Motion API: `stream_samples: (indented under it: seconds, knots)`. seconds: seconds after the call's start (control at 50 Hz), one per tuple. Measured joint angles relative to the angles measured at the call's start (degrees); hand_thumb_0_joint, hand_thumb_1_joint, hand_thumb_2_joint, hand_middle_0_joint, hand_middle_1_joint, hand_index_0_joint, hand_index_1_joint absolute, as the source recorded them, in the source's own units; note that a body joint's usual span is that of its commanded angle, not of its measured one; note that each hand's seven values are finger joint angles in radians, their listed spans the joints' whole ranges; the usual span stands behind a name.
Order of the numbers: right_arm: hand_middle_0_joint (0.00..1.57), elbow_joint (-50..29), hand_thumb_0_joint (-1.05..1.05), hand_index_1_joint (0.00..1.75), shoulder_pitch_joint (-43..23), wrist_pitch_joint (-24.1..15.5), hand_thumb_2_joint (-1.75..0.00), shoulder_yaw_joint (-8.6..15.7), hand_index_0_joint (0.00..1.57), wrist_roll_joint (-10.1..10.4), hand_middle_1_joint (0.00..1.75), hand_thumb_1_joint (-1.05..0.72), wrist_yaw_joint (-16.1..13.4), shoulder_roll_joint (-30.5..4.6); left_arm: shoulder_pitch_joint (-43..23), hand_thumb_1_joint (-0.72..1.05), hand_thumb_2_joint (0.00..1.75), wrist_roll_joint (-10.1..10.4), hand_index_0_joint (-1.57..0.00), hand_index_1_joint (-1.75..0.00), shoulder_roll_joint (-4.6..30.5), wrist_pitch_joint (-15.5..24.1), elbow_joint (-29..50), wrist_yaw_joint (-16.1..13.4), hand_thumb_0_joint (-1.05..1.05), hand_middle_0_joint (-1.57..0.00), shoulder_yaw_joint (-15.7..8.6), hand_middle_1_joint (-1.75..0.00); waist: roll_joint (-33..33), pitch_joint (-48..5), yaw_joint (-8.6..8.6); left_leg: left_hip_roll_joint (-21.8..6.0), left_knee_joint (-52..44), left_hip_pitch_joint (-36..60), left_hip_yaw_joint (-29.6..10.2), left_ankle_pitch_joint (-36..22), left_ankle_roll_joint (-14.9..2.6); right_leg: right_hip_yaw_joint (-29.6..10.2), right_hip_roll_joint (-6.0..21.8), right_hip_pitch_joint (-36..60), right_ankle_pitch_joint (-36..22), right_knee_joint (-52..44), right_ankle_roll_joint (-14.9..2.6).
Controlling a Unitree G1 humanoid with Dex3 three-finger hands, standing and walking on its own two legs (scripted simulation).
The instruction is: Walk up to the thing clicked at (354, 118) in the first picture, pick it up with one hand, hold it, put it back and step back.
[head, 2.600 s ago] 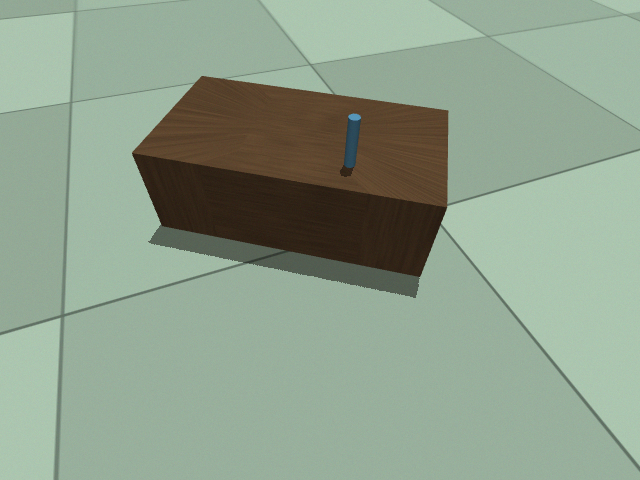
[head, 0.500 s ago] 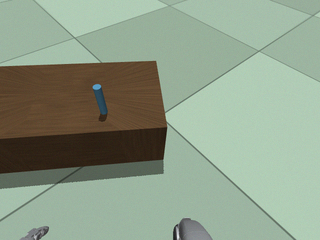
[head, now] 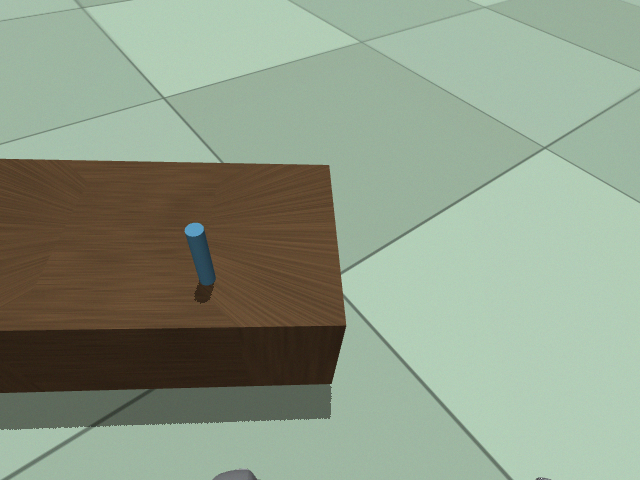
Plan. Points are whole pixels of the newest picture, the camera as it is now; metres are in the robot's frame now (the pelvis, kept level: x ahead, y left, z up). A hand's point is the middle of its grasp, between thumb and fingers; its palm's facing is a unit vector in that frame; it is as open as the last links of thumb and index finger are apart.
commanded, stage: walk up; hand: left
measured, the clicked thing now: (201, 256) +0.62 +0.26 -0.27
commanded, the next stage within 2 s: stand in 1.66 s
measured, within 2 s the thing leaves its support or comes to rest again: neither
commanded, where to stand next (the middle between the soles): +0.18 -0.01 m, yaw +2 degrees
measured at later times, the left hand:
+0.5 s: hand (154, 443) +0.19 +0.22 -0.13, palm faces -0.02 -0.91 -0.40, open 7.4 cm
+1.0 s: hand (138, 445) +0.19 +0.24 -0.13, palm faces +0.03 -0.93 -0.37, open 7.4 cm
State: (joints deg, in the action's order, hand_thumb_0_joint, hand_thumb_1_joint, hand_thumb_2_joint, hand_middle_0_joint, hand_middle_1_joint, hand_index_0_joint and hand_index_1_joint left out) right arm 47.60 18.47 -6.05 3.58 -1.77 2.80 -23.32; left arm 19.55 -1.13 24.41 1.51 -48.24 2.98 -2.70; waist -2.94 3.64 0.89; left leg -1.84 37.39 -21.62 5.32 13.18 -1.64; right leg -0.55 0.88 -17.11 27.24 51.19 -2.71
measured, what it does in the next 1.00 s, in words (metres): walks ahead: right foot, then left foot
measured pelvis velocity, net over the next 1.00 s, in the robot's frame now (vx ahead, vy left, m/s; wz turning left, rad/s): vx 0.12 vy -0.03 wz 0.04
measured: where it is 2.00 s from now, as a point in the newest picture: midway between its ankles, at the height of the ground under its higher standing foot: outside the picture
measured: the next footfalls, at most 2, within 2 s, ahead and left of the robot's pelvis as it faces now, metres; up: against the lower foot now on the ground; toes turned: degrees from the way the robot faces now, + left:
right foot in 0.30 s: +0.21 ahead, -0.17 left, +0.00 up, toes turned +0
left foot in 0.54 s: +0.15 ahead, +0.10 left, +0.00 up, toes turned +3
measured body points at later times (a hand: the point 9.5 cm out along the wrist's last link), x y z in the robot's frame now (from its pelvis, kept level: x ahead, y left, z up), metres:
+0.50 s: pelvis +0.10 -0.04 +0.00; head +0.13 -0.06 +0.44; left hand +0.19 +0.27 -0.11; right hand +0.18 -0.35 -0.14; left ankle +0.11 +0.10 -0.71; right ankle +0.17 -0.17 -0.72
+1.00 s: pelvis +0.12 -0.03 +0.02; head +0.13 -0.02 +0.47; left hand +0.19 +0.29 -0.11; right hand +0.23 -0.32 -0.11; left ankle +0.12 +0.10 -0.72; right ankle +0.17 -0.17 -0.72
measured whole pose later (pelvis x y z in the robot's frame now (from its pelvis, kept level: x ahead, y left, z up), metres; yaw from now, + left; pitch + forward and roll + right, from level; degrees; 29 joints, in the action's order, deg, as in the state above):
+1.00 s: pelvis +0.12 -0.03 +0.02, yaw +3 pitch -2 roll +0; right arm 62.6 4.8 0.4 0.4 -0.2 1.5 -20.8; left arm 5.0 -0.4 21.8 1.2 -64.1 0.2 0.3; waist 0.1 3.8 1.0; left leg -0.9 28.9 -11.1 0.7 15.6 0.2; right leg 2.9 3.7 -14.3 10.5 27.2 1.9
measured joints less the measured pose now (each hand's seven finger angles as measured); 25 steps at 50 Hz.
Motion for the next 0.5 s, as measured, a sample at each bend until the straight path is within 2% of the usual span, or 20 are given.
stream_samples:
  seconds: [0.04, 0.1, 0.2, 0.3, 0.34, 0.4, 0.5]
  knots:
    - [0.2, -0.6, 0.0, 0.3, 0.1, -0.1, -0.9, -0.3, 0.21, 0.5, 0.3, -0.9, -0.3, 0.4, -0.2, 0.91, 0.89, -0.1, -0.2, -0.3, 0.3, -0.5, -1.2, -0.2, 0.01, -0.21, 0.2, -0.3, -0.5, 0.2, -0.64, -0.2, -0.9, 2.0, 0.3, 1.2, -0.34, -0.8, -0.6, -4.2, -0.3, 7.9, 0.02]
    - [0.2, -1.0, 0.0, 0.3, 1.0, -0.1, -0.9, -1.0, 0.21, 0.9, 0.3, -0.9, -0.6, 0.8, -0.8, 0.91, 0.89, 0.1, -0.2, -0.3, 0.9, -0.3, -1.9, 0.0, 0.01, -0.21, -0.1, -0.3, -1.3, 0.4, -1.18, -0.3, -4.3, 5.6, 0.5, 1.0, 0.11, -0.3, 1.0, -8.7, -3.7, 8.7, 0.77]
    - [0.2, -0.6, 0.0, 0.3, 2.0, 1.0, -0.9, -1.4, 0.21, 0.6, 0.3, -0.9, -0.8, -0.2, -2.3, 0.91, 0.89, 0.2, -0.2, -0.3, 0.5, 0.0, -1.7, 0.4, 0.01, -0.21, -0.4, -0.3, 0.0, 1.1, -1.88, -1.1, -5.9, 8.7, -0.1, 2.5, 0.99, 1.0, 3.8, -10.5, -8.7, -3.0, 2.15]
    - [0.2, 0.6, 0.01, 0.3, 1.3, 3.6, -0.9, -1.9, 0.21, 1.4, 0.3, -0.9, -1.4, -0.9, -4.1, 0.91, 0.89, 0.1, -0.2, -0.3, 0.4, 1.2, -2.1, -1.0, 0.01, -0.21, -0.5, -0.3, 2.0, 1.1, -1.99, -2.5, 2.2, 6.7, -1.7, 8.7, 2.73, 1.9, 2.3, -5.4, -16.2, -15.1, 2.02]
    - [0.2, 1.8, 0.01, 0.3, -0.6, 4.9, -0.9, -1.9, 0.21, 1.8, 0.3, -0.9, -2.0, -1.0, -5.4, 0.91, 0.89, -0.2, -0.2, -0.3, -0.8, 1.5, -2.8, -1.9, 0.01, -0.21, -0.3, -0.3, 4.0, 1.7, -1.58, -2.8, 8.1, 4.3, -4.1, 12.9, 1.33, 2.5, 1.1, -6.3, -14.0, -12.0, 2.53]
    - [0.2, 3.5, 0.01, 0.3, -3.4, 6.0, -0.9, -2.1, 0.2, 2.1, 0.3, -0.9, -2.7, -0.8, -7.6, 0.91, 0.89, 0.0, -0.2, -0.3, -2.8, 1.4, -3.2, -2.2, 0.01, -0.21, 1.2, -0.3, 5.6, 2.5, -1.04, -0.7, 13.7, 1.4, -6.1, 18.4, 0.36, 2.8, 1.4, -6.3, -12.7, -10.9, 2.36]
    - [0.2, 5.6, 0.01, 0.3, -6.3, 5.8, -0.9, -2.5, 0.2, 2.0, 0.3, -0.9, -2.4, 0.0, -10.1, 0.91, 0.89, -0.2, -0.2, -0.3, -3.8, 1.1, -3.5, -2.5, 0.01, -0.21, 2.3, -0.3, 5.5, 2.4, -0.39, 0.1, 9.3, 0.8, -4.8, 15.6, 0.13, 3.0, 2.5, -6.5, -12.0, -10.6, 2.77]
